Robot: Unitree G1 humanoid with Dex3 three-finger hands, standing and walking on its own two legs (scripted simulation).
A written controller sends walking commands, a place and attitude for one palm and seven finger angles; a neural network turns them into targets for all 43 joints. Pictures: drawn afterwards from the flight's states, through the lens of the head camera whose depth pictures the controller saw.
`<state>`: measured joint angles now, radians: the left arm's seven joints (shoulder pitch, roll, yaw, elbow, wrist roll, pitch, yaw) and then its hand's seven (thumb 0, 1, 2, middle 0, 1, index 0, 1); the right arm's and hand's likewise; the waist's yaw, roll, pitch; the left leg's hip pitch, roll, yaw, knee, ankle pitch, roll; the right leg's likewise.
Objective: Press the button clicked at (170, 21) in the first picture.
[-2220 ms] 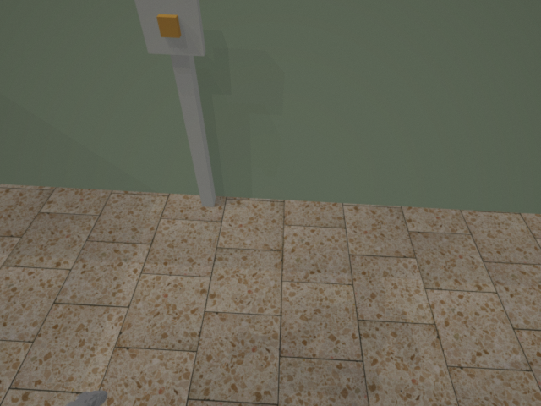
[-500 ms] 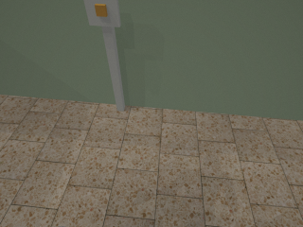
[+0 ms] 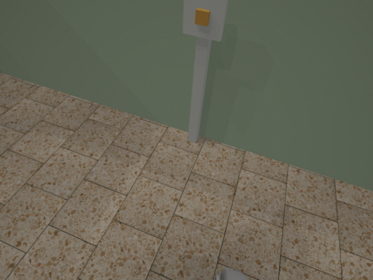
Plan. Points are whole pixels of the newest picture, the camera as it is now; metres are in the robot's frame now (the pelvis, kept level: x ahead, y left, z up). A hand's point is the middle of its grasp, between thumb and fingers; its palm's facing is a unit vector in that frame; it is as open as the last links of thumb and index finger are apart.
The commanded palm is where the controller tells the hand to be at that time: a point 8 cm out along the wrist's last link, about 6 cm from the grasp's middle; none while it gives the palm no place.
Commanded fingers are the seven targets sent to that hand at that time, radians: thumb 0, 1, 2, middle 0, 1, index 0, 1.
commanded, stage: walk to a spot facing it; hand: left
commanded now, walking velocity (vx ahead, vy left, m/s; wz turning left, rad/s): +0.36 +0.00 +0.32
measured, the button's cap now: (202, 17) +1.07 -0.03 +0.09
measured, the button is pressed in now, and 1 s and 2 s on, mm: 0 0 0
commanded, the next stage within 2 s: turn to face it in 0.42 s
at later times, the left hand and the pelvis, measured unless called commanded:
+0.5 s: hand out of the picture +0.16 +0.16 -0.18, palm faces +0.29 -0.93 -0.23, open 7.2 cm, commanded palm none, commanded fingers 0.00 0.90 0.90 -0.20 -0.30 -0.20 -0.30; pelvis +0.19 -0.04 -0.01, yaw +16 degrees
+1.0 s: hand (113, 234) +0.26 +0.20 -0.18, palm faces +0.21 -0.96 -0.19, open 7.4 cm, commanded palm none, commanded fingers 0.00 0.90 0.90 -0.20 -0.30 -0.20 -0.30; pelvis +0.26 +0.01 -0.01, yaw +7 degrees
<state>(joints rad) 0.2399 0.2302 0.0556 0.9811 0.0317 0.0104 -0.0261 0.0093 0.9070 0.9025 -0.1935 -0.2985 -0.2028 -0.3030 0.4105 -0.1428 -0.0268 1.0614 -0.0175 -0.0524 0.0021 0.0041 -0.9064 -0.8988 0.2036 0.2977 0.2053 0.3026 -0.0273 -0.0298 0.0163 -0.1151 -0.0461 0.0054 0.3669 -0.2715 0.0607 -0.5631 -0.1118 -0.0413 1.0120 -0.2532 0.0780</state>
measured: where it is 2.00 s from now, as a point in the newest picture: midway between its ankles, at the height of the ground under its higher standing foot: (177, 279)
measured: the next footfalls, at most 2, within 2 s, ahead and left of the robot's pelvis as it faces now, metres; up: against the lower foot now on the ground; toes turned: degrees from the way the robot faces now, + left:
right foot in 0.20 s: +0.22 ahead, -0.15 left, +0.00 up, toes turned -2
left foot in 0.62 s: +0.32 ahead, +0.12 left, +0.00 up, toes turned +27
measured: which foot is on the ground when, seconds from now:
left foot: down 0.00-0.20, up 0.22-0.60, down 0.62-1.00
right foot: up 0.00-0.18, down 0.20-0.62, up 0.64-1.00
